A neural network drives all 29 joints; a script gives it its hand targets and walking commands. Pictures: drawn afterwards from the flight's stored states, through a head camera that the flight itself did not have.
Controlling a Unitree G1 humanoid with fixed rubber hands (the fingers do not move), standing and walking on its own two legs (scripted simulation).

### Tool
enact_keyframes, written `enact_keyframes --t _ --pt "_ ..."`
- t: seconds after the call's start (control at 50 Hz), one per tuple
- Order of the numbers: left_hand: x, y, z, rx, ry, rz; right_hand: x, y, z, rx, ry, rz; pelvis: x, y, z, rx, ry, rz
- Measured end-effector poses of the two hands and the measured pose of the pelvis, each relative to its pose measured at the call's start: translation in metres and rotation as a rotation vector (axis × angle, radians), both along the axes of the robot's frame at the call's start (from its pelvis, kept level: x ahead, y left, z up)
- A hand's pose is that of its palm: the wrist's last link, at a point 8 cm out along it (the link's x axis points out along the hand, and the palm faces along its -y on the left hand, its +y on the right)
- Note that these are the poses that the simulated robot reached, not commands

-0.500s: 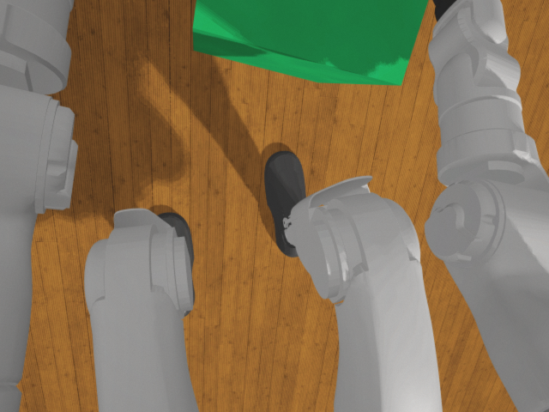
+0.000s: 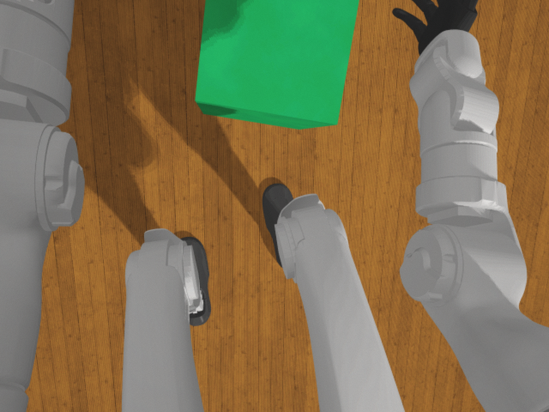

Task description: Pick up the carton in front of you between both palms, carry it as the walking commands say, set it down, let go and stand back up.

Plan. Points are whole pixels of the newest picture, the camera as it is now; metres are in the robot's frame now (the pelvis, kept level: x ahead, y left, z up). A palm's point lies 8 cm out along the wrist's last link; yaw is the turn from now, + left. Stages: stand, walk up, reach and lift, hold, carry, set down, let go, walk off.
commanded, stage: set down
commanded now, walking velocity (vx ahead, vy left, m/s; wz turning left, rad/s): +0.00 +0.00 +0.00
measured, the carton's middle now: (267, 60) +0.53 -0.12 -0.37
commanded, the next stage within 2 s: let go in 0.42 s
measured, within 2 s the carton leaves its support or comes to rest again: neither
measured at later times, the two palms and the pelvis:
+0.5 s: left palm out of the picture +0.62 +0.09 +0.04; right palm out of the picture +0.47 -0.28 +0.04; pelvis +0.02 +0.00 +0.13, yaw +1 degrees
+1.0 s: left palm out of the picture +0.44 +0.13 +0.14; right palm out of the picture +0.35 -0.28 +0.16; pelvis +0.08 -0.03 +0.24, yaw +2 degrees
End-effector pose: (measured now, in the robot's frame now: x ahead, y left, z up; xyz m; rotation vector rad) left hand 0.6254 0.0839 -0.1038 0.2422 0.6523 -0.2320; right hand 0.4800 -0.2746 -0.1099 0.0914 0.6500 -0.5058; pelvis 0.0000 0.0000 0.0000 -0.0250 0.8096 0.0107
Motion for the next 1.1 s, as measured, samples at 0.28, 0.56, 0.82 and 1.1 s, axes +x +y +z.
enact_keyframes --t 0.28,0.56,0.82,1.1 --pt "0.001 0.000 0.086 -0.001 0.001 -0.022 -0.005 -0.005 0.091 -0.003 -0.003 -0.008 0.014 0.002 0.074 -0.003 0.036 0.008" --pt "-0.012 0.008 0.157 0.005 0.014 0.007 -0.013 0.001 0.160 -0.017 0.010 0.055 0.029 -0.001 0.145 0.022 0.001 0.012" --pt "-0.129 0.043 0.204 0.048 0.012 0.280 -0.074 0.013 0.221 -0.051 0.121 0.374 0.055 -0.022 0.210 0.048 -0.170 0.033" --pt "-0.212 0.056 0.261 0.064 0.032 0.278 -0.171 -0.002 0.288 -0.050 0.164 0.454 0.089 -0.034 0.252 0.040 -0.475 -0.003"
